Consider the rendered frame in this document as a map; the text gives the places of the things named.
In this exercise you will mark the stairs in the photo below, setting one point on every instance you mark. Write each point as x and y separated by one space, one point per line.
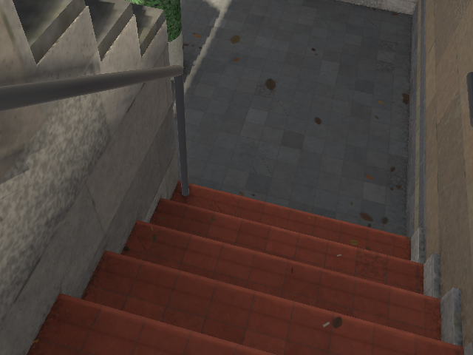
214 273

